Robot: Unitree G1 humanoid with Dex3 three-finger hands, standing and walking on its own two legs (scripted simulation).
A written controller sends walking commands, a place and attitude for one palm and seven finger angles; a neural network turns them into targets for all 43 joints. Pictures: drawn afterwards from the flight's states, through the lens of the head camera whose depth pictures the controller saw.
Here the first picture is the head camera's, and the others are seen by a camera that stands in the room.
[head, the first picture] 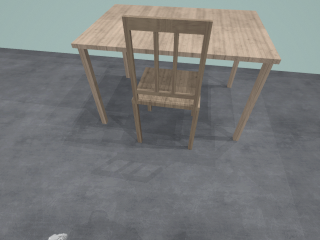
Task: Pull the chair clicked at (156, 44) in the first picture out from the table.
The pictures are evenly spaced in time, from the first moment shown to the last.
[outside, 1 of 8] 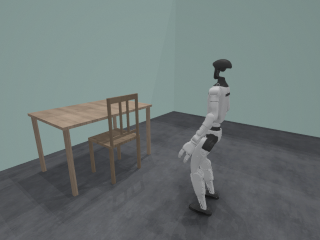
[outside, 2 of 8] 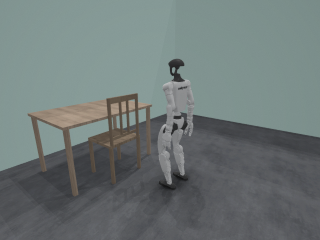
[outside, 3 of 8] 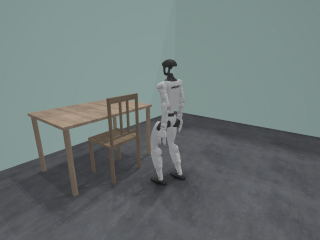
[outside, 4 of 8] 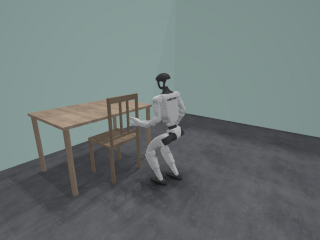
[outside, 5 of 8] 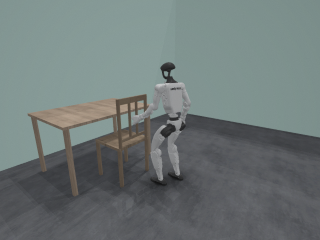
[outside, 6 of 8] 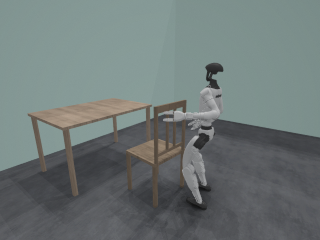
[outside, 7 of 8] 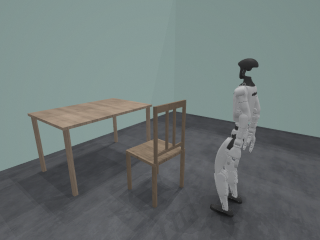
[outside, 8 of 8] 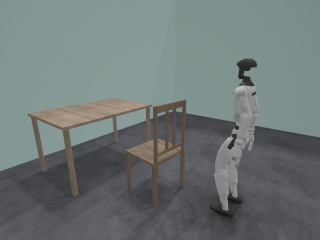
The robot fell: no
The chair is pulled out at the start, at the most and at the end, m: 0.00 0.61 0.60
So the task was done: yes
